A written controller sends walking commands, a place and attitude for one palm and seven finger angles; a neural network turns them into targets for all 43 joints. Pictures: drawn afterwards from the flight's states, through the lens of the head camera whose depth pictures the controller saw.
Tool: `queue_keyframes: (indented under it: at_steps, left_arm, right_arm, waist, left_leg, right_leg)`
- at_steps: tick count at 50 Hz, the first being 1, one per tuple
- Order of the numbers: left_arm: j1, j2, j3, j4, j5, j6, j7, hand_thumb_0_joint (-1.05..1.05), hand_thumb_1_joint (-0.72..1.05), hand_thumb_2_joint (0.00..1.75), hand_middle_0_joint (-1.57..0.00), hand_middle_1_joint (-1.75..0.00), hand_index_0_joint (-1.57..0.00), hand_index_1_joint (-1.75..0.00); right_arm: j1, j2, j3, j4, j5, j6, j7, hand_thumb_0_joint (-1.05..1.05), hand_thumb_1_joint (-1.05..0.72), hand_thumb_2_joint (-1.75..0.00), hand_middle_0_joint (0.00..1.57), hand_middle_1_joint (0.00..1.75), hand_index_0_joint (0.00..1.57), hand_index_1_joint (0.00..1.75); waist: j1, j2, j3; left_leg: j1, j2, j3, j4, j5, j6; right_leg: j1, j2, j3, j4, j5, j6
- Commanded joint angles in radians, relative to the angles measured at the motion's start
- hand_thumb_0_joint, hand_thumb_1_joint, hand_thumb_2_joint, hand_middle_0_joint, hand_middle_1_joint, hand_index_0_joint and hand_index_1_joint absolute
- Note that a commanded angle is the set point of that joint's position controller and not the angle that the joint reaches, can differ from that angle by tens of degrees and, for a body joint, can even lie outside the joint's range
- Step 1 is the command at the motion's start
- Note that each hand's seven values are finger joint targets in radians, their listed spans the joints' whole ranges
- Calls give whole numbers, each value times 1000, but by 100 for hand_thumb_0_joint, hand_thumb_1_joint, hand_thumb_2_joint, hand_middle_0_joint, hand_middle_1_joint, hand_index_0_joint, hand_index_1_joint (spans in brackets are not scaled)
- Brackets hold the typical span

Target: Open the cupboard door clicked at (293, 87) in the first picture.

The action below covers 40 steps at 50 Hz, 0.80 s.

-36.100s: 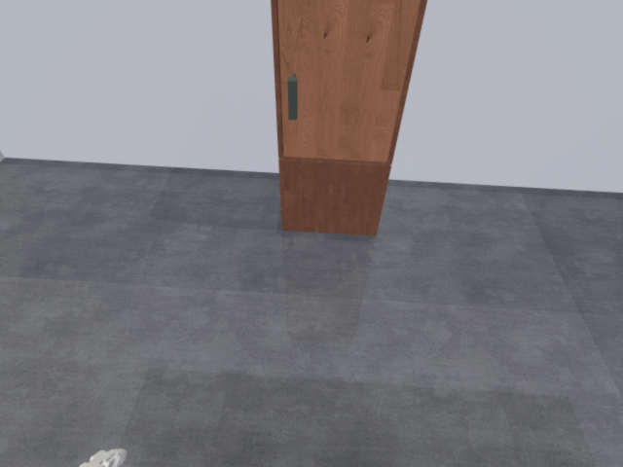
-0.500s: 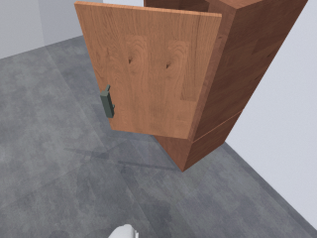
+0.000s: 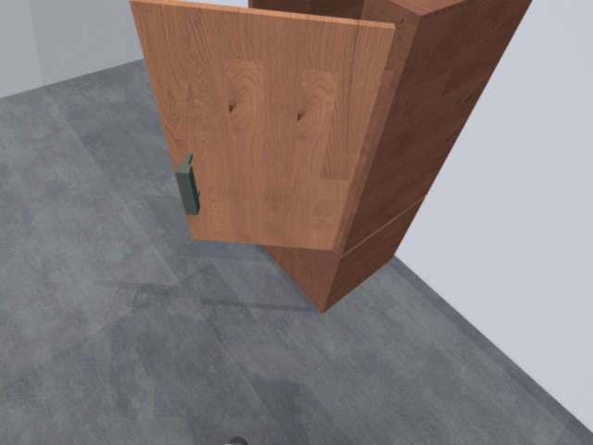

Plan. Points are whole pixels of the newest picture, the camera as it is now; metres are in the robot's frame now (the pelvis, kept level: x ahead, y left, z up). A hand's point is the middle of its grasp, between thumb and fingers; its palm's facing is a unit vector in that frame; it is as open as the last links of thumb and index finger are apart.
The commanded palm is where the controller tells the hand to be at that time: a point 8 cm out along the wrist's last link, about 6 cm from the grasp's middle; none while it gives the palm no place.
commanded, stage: come to a stop and stand still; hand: left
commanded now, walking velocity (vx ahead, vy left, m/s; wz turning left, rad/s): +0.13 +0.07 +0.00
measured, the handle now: (190, 183) +0.61 +0.24 -0.10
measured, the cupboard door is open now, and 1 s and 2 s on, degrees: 48 48 48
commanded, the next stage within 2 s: look again from close up in 0.36 s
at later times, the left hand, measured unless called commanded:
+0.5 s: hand out of the picture -0.04 +0.13 -0.19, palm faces +0.11 -0.98 -0.17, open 7.3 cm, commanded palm none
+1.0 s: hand out of the picture +0.05 +0.23 -0.18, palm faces +0.02 -0.97 -0.26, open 7.4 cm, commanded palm none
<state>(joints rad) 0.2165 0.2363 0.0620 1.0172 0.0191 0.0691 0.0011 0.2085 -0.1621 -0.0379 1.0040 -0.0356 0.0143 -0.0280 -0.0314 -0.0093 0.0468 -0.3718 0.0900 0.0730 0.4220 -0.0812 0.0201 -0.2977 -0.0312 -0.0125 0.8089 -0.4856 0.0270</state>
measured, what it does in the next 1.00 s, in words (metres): steps on the spot: right foot, then left foot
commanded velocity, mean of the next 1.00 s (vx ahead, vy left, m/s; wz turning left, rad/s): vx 0.03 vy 0.05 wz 0.00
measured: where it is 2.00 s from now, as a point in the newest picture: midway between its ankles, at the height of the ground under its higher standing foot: outside the picture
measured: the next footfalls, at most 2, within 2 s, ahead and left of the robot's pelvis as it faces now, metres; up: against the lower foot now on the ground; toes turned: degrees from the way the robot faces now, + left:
right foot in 0.08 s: -0.02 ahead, -0.15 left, +0.00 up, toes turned -1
left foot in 0.48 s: +0.08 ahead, +0.13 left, +0.00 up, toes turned +3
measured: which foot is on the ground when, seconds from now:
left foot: down 0.00-0.08, up 0.10-0.46, down 0.48-1.00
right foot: up 0.00-0.06, down 0.08-1.00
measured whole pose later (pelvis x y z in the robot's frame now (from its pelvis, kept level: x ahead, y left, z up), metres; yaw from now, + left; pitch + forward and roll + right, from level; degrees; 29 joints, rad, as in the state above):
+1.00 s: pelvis +0.00 +0.03 -0.01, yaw +0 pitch +0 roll +0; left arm 0.25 0.22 0.01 0.98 0.02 0.01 0.05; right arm 0.20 -0.17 0.00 1.00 -0.02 -0.01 -0.01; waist 0.01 -0.01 0.02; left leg -0.29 -0.03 0.13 0.58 -0.30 0.09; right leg -0.15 -0.11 0.01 0.53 -0.39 0.05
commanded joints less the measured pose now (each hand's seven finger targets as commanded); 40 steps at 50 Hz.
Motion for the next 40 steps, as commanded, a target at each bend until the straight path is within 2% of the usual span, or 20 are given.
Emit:
queue_keyframes:
  at_steps: [1,2,3,4,5,6,8,11,15,19,21,22,23,24,26,28,30,32,37,40]
  left_arm:
    - [151,-8,-4,3,-11,-29,-1,0,90,90,-20,-30,-20,-30]
    - [211,0,-1,31,-9,-31,3,0,90,90,-20,-30,-20,-30]
    - [258,36,4,45,-3,-36,13,0,90,90,-20,-30,-20,-30]
    - [248,104,14,39,10,-42,23,0,90,90,-20,-30,-20,-30]
    - [132,130,6,-5,9,-46,29,0,90,90,-20,-30,-20,-30]
    - [41,126,-3,-36,10,-50,28,0,90,90,-20,-30,-20,-30]
    - [-4,67,-12,-27,-4,-85,26,0,90,90,-20,-30,-20,-30]
    - [82,39,-14,6,-1,-106,26,0,90,90,-20,-30,-20,-30]
    - [169,52,-1,39,5,-111,34,0,90,90,-20,-30,-20,-30]
    - [171,63,4,57,8,-102,39,0,90,90,-20,-30,-20,-30]
    - [149,47,-4,68,-3,-97,38,0,90,90,-20,-30,-20,-30]
    - [148,27,-9,68,-8,-94,37,0,90,90,-20,-30,-20,-30]
    - [234,17,-29,69,0,-120,76,0,90,90,-20,-30,-20,-30]
    - [191,58,-18,27,8,-127,70,0,90,90,-20,-30,-20,-30]
    - [194,48,-13,34,11,-133,62,0,90,90,-20,-30,-20,-30]
    - [194,47,-21,27,6,-124,60,0,90,90,-20,-30,-20,-30]
    - [195,5,-36,19,0,-111,62,0,90,90,-20,-30,-20,-30]
    - [189,-11,-43,9,-3,-96,62,0,90,90,-20,-30,-20,-30]
    - [182,36,-42,-8,1,-89,58,0,90,90,-20,-30,-20,-30]
    - [163,55,-38,-31,2,-82,57,0,90,90,-20,-30,-20,-30]
  right_arm:
    - [58,-212,-60,-7,0,6,-4,0,-90,-90,20,30,20,30]
    - [48,-193,-60,-2,2,11,-2,0,-90,-90,20,30,20,30]
    - [41,-146,-52,-3,9,17,1,0,-90,-90,20,30,20,30]
    - [29,-68,-37,-20,21,25,8,0,-90,-90,20,30,20,30]
    - [-10,-76,-35,-43,12,26,19,0,-90,-90,20,30,20,30]
    - [8,-89,-39,-40,6,26,28,0,-90,-90,20,30,20,30]
    - [88,-87,-42,31,0,25,32,0,-90,-90,20,30,20,30]
    - [110,-85,-42,40,9,6,38,0,-90,-90,20,30,20,30]
    - [56,-86,-38,22,16,0,28,0,-90,-90,20,30,20,30]
    - [49,-53,-22,23,25,-10,16,0,-90,-90,20,30,20,30]
    - [102,-43,-14,51,26,-22,10,0,-90,-90,20,30,20,30]
    - [133,-72,-16,62,25,-34,4,0,-90,-90,20,30,20,30]
    - [37,-104,-1,-18,23,-42,11,0,-90,-90,20,30,20,30]
    - [86,-71,-1,-40,21,-31,17,0,-90,-90,20,30,20,30]
    - [76,-78,7,-38,13,-29,16,0,-90,-90,20,30,20,30]
    - [111,-111,4,-37,20,-46,12,0,-90,-90,20,30,20,30]
    - [126,-156,-1,-31,24,-49,-1,0,-90,-90,20,30,20,30]
    - [81,-161,0,-50,23,-46,-8,0,-90,-90,20,30,20,30]
    - [33,-134,9,-68,22,-45,-6,0,-90,-90,20,30,20,30]
    - [35,-143,7,-62,20,-47,-2,0,-90,-90,20,30,20,30]
  waist:
    - [34,222,-105]
    - [58,183,-87]
    - [77,73,-60]
    - [79,-199,2]
    - [68,-240,112]
    - [31,-148,122]
    - [2,-173,139]
    - [25,-159,154]
    - [72,-139,80]
    - [68,-166,12]
    - [39,-164,-14]
    - [27,-106,-44]
    - [58,-5,-10]
    - [13,-37,-39]
    - [21,-1,-54]
    - [10,125,-139]
    - [22,181,-145]
    - [37,119,-83]
    - [45,10,-45]
    - [45,43,-82]
  left_leg:
    - [47,118,-207,-233,-438,37]
    - [-24,69,-160,-216,-496,1]
    - [-100,5,-113,-116,-520,-31]
    - [-183,-94,-26,128,-465,-71]
    - [-200,-78,-45,269,-404,-59]
    - [-147,-75,-65,363,-359,-45]
    - [-149,-60,-67,436,-221,-51]
    - [-194,-50,-54,447,-204,-61]
    - [-205,-50,-46,380,-277,-70]
    - [-26,-83,-15,156,-283,-64]
    - [172,-112,5,-21,-84,-51]
    - [273,-58,-34,-38,67,-28]
    - [212,1,-60,225,126,-11]
    - [106,-20,-52,209,-109,2]
    - [105,-22,-33,177,-85,2]
    - [208,8,-77,156,304,29]
    - [278,89,-172,142,641,90]
    - [250,113,-177,105,612,103]
    - [173,27,-115,88,311,44]
    - [192,23,-120,72,340,44]
  right_leg:
    - [179,56,-109,-314,77,-28]
    - [271,57,-119,-409,127,-34]
    - [308,-13,-38,-527,47,-54]
    - [204,-226,254,-704,-275,-123]
    - [10,-357,364,-793,-380,-170]
    - [-77,-354,324,-787,-287,-181]
    - [-1,-238,199,-722,-32,-137]
    - [110,-241,139,-669,180,-140]
    - [268,-298,162,-568,489,-185]
    - [263,-276,124,-444,738,-179]
    - [169,-195,66,-365,713,-116]
    - [116,-146,35,-306,639,-81]
    - [67,-131,111,-386,792,-58]
    - [123,-173,121,-395,714,-80]
    - [142,-158,86,-345,749,-93]
    - [157,-99,0,-204,718,-68]
    - [85,-24,-48,-175,320,-41]
    - [42,-12,-42,-206,121,-33]
    - [92,-58,6,-285,407,-43]
    - [111,-63,-11,-266,412,-33]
